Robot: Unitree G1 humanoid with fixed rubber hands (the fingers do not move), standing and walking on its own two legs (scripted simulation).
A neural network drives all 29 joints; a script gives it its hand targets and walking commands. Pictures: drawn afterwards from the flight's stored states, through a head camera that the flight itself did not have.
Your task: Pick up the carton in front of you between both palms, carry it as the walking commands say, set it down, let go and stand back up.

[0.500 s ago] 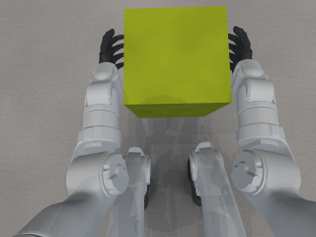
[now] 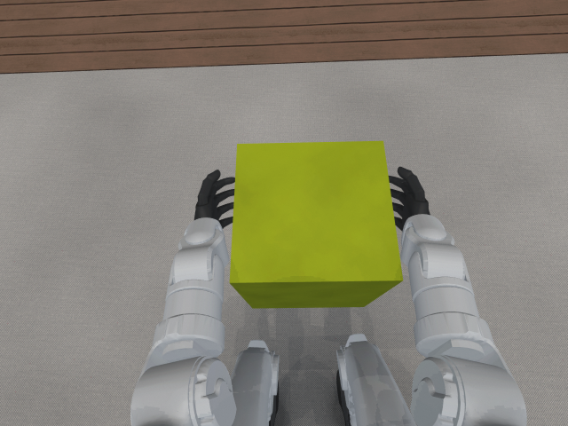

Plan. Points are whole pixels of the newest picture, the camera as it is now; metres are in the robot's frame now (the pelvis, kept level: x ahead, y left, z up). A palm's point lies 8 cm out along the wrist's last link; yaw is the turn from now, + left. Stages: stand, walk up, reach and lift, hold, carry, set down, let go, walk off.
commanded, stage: reach and lift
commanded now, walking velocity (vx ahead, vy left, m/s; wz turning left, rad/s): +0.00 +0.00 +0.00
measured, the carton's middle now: (308, 236) +0.40 -0.01 -0.10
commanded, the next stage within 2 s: hold in 1.66 s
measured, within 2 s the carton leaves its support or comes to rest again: neither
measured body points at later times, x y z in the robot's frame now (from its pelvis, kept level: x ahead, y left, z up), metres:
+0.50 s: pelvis +0.04 +0.00 +0.12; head +0.06 +0.00 +0.57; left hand +0.37 +0.15 +0.11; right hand +0.36 -0.16 +0.11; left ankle +0.06 +0.12 -0.60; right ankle +0.07 -0.13 -0.60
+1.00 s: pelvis +0.03 +0.00 +0.14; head +0.02 +0.00 +0.59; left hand +0.35 +0.15 +0.16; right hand +0.35 -0.16 +0.16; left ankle +0.06 +0.12 -0.60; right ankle +0.07 -0.13 -0.60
